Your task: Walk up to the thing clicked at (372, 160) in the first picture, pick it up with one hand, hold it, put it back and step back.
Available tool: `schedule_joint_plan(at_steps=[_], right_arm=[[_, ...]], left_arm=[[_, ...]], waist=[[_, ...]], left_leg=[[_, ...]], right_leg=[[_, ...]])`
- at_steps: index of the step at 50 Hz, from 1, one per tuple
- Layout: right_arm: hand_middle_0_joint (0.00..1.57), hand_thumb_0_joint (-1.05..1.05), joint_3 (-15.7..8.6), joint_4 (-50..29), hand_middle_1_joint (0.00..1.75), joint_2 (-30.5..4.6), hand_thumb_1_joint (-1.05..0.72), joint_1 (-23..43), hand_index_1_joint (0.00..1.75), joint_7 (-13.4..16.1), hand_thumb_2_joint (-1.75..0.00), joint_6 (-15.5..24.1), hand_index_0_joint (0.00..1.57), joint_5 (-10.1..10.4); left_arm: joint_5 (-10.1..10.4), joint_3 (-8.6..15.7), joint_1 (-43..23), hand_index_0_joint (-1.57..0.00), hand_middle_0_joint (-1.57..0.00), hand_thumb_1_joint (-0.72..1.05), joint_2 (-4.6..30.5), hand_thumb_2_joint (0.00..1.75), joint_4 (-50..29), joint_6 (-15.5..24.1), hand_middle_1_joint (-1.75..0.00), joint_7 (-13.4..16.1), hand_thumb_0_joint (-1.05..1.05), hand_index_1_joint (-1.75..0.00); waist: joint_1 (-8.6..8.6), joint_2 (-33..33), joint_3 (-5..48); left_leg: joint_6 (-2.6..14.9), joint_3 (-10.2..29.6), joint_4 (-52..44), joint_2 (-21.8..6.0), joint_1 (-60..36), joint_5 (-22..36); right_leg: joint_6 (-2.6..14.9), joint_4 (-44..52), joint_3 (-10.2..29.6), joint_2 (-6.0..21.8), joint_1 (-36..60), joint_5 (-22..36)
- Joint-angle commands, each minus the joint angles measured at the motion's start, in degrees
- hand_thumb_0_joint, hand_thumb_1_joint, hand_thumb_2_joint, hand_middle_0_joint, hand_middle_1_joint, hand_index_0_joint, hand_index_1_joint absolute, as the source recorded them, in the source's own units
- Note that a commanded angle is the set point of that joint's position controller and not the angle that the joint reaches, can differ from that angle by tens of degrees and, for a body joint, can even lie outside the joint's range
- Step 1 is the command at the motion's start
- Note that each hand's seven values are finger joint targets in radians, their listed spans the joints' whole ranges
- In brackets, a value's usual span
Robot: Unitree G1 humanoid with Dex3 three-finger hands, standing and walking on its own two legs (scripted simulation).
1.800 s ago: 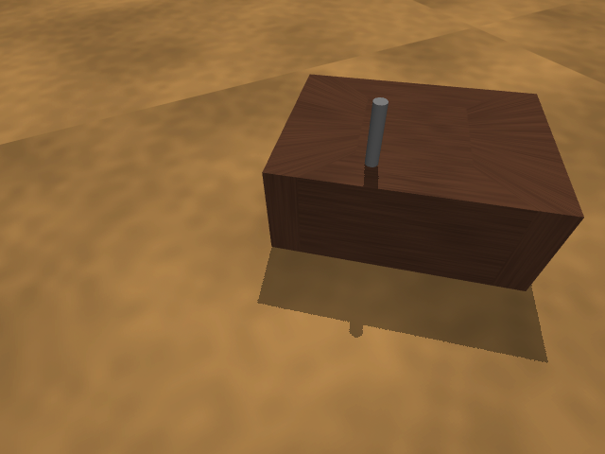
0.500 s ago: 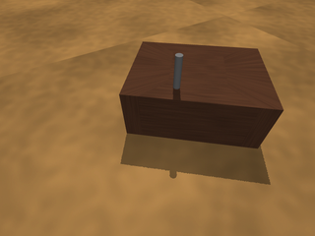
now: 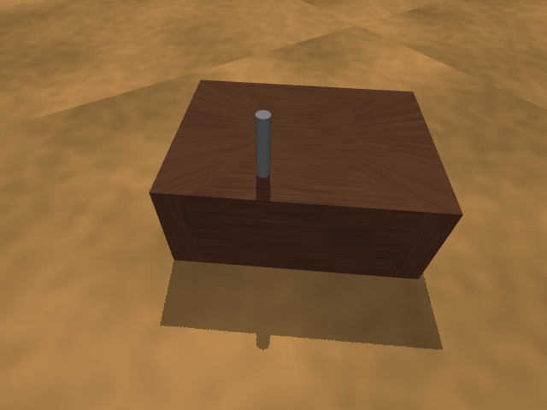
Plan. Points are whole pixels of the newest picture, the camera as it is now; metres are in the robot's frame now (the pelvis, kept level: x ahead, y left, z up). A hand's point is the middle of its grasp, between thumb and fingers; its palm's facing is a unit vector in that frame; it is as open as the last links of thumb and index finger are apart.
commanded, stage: walk up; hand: left
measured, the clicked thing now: (263, 146) +0.94 +0.10 -0.22
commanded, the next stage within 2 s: none
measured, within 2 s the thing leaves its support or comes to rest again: neither
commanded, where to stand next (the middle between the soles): +0.48 -0.09 m, yaw -3 degrees
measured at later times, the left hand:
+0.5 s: hand (202, 297) +0.34 +0.18 -0.11, palm faces -0.12 -0.91 -0.41, open 7.4 cm
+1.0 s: hand (211, 276) +0.41 +0.17 -0.15, palm faces -0.07 -0.93 -0.36, open 7.4 cm
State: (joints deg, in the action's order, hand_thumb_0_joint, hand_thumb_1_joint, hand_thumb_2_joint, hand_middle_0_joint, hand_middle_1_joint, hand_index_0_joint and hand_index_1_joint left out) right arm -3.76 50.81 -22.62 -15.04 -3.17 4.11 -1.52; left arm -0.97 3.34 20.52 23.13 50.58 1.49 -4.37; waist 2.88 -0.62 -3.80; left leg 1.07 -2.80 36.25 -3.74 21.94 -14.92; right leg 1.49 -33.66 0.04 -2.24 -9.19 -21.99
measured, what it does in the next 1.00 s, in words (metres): walks ahead: right foot, then left foot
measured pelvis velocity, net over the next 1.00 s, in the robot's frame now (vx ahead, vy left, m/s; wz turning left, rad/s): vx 0.37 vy -0.09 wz -0.06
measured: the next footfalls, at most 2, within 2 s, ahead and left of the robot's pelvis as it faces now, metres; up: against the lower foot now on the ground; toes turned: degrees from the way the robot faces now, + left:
right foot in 0.40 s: +0.31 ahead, -0.20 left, +0.00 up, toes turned -8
left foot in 0.92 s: +0.48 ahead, +0.02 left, +0.00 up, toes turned +0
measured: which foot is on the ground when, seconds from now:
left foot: down 0.00-0.42, up 0.44-0.90, down 0.92-1.00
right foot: down 0.00-0.02, up 0.04-0.38, down 0.40-0.96, up 0.98-1.00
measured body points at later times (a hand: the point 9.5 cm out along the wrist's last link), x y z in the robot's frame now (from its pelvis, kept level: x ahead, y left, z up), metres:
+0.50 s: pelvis +0.20 -0.09 -0.01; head +0.21 -0.12 +0.44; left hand +0.35 +0.22 -0.09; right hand +0.19 -0.41 -0.14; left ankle +0.12 +0.10 -0.66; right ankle +0.27 -0.19 -0.73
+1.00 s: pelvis +0.37 -0.09 +0.00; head +0.41 -0.08 +0.44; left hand +0.41 +0.22 -0.13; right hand +0.45 -0.41 -0.10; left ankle +0.44 +0.02 -0.73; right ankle +0.28 -0.19 -0.69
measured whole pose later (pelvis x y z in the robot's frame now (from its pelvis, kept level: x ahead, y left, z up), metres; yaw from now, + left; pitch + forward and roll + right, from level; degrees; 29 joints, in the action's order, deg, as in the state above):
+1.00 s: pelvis +0.37 -0.09 +0.00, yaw -4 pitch -2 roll +0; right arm -2.8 46.2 -22.4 -14.1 -2.4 3.7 -1.4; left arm 0.4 2.5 20.3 23.3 48.4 2.1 -0.9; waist 1.8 -1.6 -7.1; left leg 1.4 -2.9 36.6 -1.3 20.9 -13.5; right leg 1.9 -53.3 -2.6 0.2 -14.4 -28.9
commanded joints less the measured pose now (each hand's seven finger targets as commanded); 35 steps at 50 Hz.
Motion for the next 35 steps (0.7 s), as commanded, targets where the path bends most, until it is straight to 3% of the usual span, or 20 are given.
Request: schedule_joint_plan(at_steps=[1,2,3,5,6,9,11,16,18,19,20,21,22,23,24,26,27,29,31,35], right_arm=[[0.20,0.00,-6.8,-1.0,0.30,-19.0,-0.90,-15.7,0.30,2.8,-0.90,3.0,0.20,-1.4],[0.20,0.00,-6.6,-3.4,0.30,-20.3,-0.90,-12.0,0.30,2.9,-0.90,3.1,0.20,-0.7],[0.20,0.00,-6.8,-4.7,0.30,-21.2,-0.90,-6.9,0.30,2.6,-0.90,3.1,0.20,1.0],[0.20,0.00,-5.3,-6.1,0.30,-17.4,-0.90,-3.3,0.30,2.4,-0.90,3.1,0.20,1.0],[0.20,0.00,-4.5,-6.2,0.30,-15.7,-0.90,-3.2,0.30,2.5,-0.90,3.3,0.20,0.8],[0.20,0.00,-4.2,-5.6,0.30,-15.4,-0.90,-4.7,0.30,2.4,-0.90,3.7,0.20,0.9],[0.20,0.00,-4.4,-6.3,0.30,-16.3,-0.90,-4.7,0.30,2.4,-0.90,3.5,0.20,0.8],[0.20,0.00,-4.3,-6.8,0.30,-17.3,-0.90,-5.1,0.30,2.0,-0.90,2.5,0.20,1.0],[0.20,0.00,-4.3,-7.4,0.30,-17.3,-0.90,-4.2,0.30,2.3,-0.90,1.7,0.20,1.0],[0.20,0.00,-3.6,-7.9,0.30,-15.7,-0.90,-4.0,0.30,2.4,-0.90,1.5,0.20,1.2],[0.20,0.00,-2.5,-8.1,0.30,-13.0,-0.90,-5.8,0.30,2.4,-0.90,1.3,0.20,1.0],[0.20,0.00,-0.9,-8.5,0.30,-8.6,-0.90,-9.5,0.30,2.3,-0.90,1.3,0.20,1.4],[0.20,0.00,-1.1,-8.8,0.30,-10.6,-0.90,-9.8,0.30,2.5,-0.90,0.7,0.20,1.9],[0.20,0.00,-2.6,-7.3,0.30,-15.6,-0.90,-7.6,0.30,3.1,-0.90,0.0,0.20,1.1],[0.20,0.00,-3.0,-6.4,0.30,-16.4,-0.90,-6.1,0.30,3.1,-0.90,-0.1,0.20,1.1],[0.20,0.00,-2.4,-4.2,0.30,-13.7,-0.90,-8.4,0.30,2.6,-0.90,-0.6,0.20,2.2],[0.20,0.00,-2.1,-3.5,0.30,-12.4,-0.90,-10.3,0.30,2.2,-0.90,-0.9,0.20,2.1],[0.20,0.00,-2.3,-3.1,0.30,-12.1,-0.90,-10.8,0.30,1.5,-0.90,-1.3,0.20,1.5],[0.20,0.00,-2.5,-3.4,0.30,-11.9,-0.90,-10.2,0.30,1.1,-0.90,-1.4,0.20,1.2],[0.20,0.00,-2.9,-5.7,0.30,-12.0,-0.90,-3.9,0.30,0.5,-0.90,-0.9,0.20,0.3]], left_arm=[[0.2,1.5,-2.3,-0.20,-0.20,0.90,5.8,0.90,-7.5,2.1,-0.30,1.3,0.00,-0.30],[0.1,2.1,-0.3,-0.20,-0.20,0.90,9.2,0.90,-6.5,1.4,-0.30,1.8,0.00,-0.30],[-0.5,3.1,1.1,-0.20,-0.20,0.90,14.1,0.90,-5.5,1.0,-0.30,2.1,0.00,-0.30],[-0.2,3.4,-1.3,-0.20,-0.20,0.90,14.5,0.90,-4.8,1.7,-0.30,2.2,0.00,-0.30],[0.0,3.6,-0.9,-0.20,-0.20,0.90,13.9,0.90,-4.0,1.8,-0.30,2.0,0.00,-0.30],[0.4,3.3,-2.4,-0.20,-0.20,0.90,11.9,0.90,-4.4,1.6,-0.30,0.9,0.00,-0.30],[0.6,3.0,-5.4,-0.20,-0.20,0.90,10.7,0.90,-6.1,1.5,-0.30,0.1,0.00,-0.30],[0.2,3.2,-8.9,-0.20,-0.20,0.90,9.5,0.90,-6.9,1.6,-0.30,-0.9,0.00,-0.30],[0.2,3.6,-6.2,-0.20,-0.20,0.90,9.8,0.90,-5.4,1.6,-0.30,-0.6,0.00,-0.30],[0.2,4.5,-2.2,-0.20,-0.20,0.90,11.4,0.90,-4.0,1.8,-0.30,-0.2,0.00,-0.30],[0.2,5.8,3.1,-0.20,-0.20,0.90,14.1,0.90,-2.4,2.2,-0.30,0.4,0.00,-0.30],[-0.2,7.3,8.0,-0.20,-0.20,0.90,18.5,0.90,-2.1,2.7,-0.30,1.3,0.00,-0.30],[0.5,7.3,6.2,-0.20,-0.20,0.90,21.9,0.90,-3.9,3.0,-0.30,1.6,0.00,-0.30],[1.1,7.0,1.5,-0.20,-0.20,0.90,21.9,0.90,-4.9,2.7,-0.30,1.6,0.00,-0.30],[1.6,6.5,-0.9,-0.20,-0.20,0.90,19.9,0.90,-5.6,2.4,-0.30,1.8,0.00,-0.30],[1.7,5.0,-4.2,-0.20,-0.20,0.90,15.8,0.90,-6.3,3.0,-0.30,2.5,0.00,-0.30],[1.5,4.6,-4.6,-0.20,-0.20,0.90,14.9,0.90,-6.1,3.3,-0.30,2.6,0.00,-0.30],[1.2,4.3,-3.9,-0.20,-0.20,0.90,14.2,0.90,-6.1,4.0,-0.30,2.6,0.00,-0.30],[1.0,4.5,-3.1,-0.20,-0.20,0.90,14.2,0.90,-7.1,4.5,-0.30,2.6,0.00,-0.30],[0.4,5.0,-1.5,-0.20,-0.20,0.90,14.2,0.90,-7.9,4.5,-0.30,2.7,0.00,-0.30]], waist=[[-9.72,19.1,6.5],[-7.16,12.3,4.4],[-5.78,9.9,2.5],[-4.08,6.3,-2.2],[-3.61,6.6,-3.3],[-3.75,8.1,-3.9],[-3.96,10.0,-3.1],[-4.19,10.9,1.6],[-2.26,8.3,3.8],[0.33,3.9,5.9],[2.94,-4.9,8.9],[4.58,-17.5,11.3],[3.29,-18.6,9.9],[2.46,-13.0,6.3],[1.39,-9.0,1.8],[-1.85,-5.3,-1.5],[-2.94,-7.8,-1.7],[-2.83,-7.8,-1.5],[-2.92,-7.6,-0.3],[-0.87,-5.4,-2.0]], left_leg=[[4.27,24.9,-16.9,-13.3,-32.6,-14.7],[7.04,39.2,-24.9,-20.7,-26.0,-28.4],[11.62,41.1,-26.2,-23.3,-23.4,-32.1],[12.37,29.8,-24.8,-19.6,-17.6,-19.2],[11.14,23.1,-23.7,-16.8,-16.0,-10.2],[10.31,10.5,-21.0,-13.4,-12.8,8.4],[11.49,6.9,-19.9,-13.7,-13.6,13.8],[8.56,0.4,-14.6,-10.2,-12.3,15.7],[7.72,-0.2,-8.9,-10.1,-9.9,13.6],[6.44,-1.0,-1.6,-9.1,-6.4,14.7],[5.12,-3.1,12.1,-6.1,-2.2,12.2],[2.71,-3.4,25.5,-0.1,6.9,-2.8],[0.81,-1.0,32.8,4.1,16.1,-14.1],[0.71,3.2,36.1,-0.4,14.3,-15.5],[1.00,5.6,36.1,-2.2,13.6,-12.6],[1.52,7.6,31.7,-2.7,9.8,-6.2],[1.28,6.5,28.9,-2.6,7.9,-3.6],[0.52,5.9,27.8,-1.4,5.9,0.6],[-0.80,5.7,24.1,-1.2,8.8,2.2],[-2.13,5.1,12.6,-2.2,10.6,1.5]], right_leg=[[2.46,-24.9,3.3,-2.8,-31.5,-5.0],[1.74,-31.3,7.4,-2.7,-32.8,-6.6],[2.08,-33.6,9.4,1.2,-31.9,-6.3],[1.02,-32.7,9.6,3.5,-31.3,-1.5],[0.52,-30.4,9.2,4.7,-29.4,0.5],[-0.76,-23.5,6.2,5.6,-24.8,3.4],[-1.32,-16.1,3.4,7.0,-23.1,3.9],[-0.05,-2.9,-3.6,4.8,-11.6,12.2],[0.75,0.4,-5.8,3.0,-3.5,13.9],[1.40,1.1,-5.1,2.3,4.1,14.2],[2.10,3.3,-3.2,2.1,12.3,10.2],[4.69,9.3,13.8,11.7,18.3,-1.7],[10.46,19.8,38.5,24.4,18.0,-8.8],[14.68,19.7,41.1,26.4,9.9,-13.4],[14.32,20.2,35.3,24.1,3.5,-11.9],[8.12,18.2,19.5,17.0,-2.7,0.7],[6.12,18.4,15.4,14.6,-4.5,5.6],[6.53,19.3,11.7,12.7,-7.2,9.2],[9.01,19.5,10.6,14.0,-3.6,10.3],[10.90,21.0,10.8,16.1,-2.8,1.3]])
